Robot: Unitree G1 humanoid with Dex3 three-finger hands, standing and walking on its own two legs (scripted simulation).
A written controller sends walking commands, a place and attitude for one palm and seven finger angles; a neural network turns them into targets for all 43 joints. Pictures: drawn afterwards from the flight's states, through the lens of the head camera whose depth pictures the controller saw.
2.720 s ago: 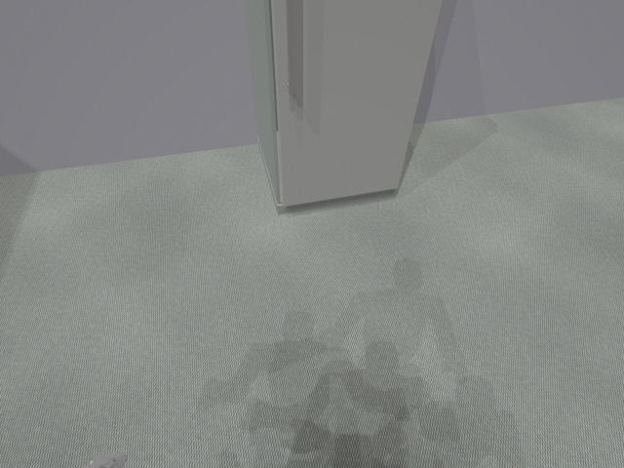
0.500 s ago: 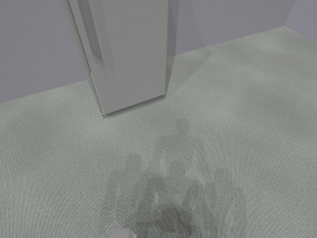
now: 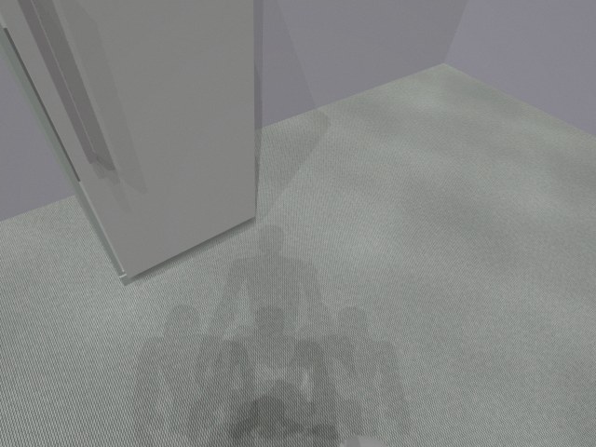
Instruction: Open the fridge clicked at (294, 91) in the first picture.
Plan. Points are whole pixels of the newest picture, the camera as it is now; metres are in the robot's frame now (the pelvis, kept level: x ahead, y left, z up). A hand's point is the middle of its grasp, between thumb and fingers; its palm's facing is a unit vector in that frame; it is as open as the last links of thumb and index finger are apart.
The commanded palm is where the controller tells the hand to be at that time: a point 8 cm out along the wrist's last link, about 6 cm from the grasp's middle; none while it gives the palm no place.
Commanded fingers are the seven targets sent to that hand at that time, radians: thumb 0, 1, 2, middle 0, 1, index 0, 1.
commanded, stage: walk to a spot facing it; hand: left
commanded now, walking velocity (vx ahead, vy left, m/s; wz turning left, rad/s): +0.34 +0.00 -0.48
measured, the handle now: (47, 58) +0.75 +0.57 +0.12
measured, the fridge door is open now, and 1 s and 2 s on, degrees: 0 0 0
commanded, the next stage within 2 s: turn to face it in 0.42 s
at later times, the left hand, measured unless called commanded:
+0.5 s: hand (257, 332) +0.35 +0.09 -0.18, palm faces -0.20 -0.96 -0.20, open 7.3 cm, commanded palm none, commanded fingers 0.00 0.90 0.90 -0.20 -0.30 -0.20 -0.30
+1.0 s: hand (238, 309) +0.40 +0.14 -0.19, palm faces +0.02 -0.99 -0.16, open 7.4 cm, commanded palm none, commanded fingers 0.00 0.90 0.90 -0.20 -0.30 -0.20 -0.30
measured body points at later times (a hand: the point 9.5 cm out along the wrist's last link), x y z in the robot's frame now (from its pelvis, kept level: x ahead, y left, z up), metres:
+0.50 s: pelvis +0.22 -0.07 -0.01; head +0.25 -0.08 +0.43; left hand +0.36 +0.14 -0.16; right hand +0.15 -0.28 -0.17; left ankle +0.18 +0.08 -0.64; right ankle +0.26 -0.14 -0.74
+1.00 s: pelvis +0.36 -0.04 -0.01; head +0.39 -0.01 +0.44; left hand +0.40 +0.19 -0.18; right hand +0.43 -0.28 -0.14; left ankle +0.42 +0.02 -0.74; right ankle +0.31 -0.19 -0.66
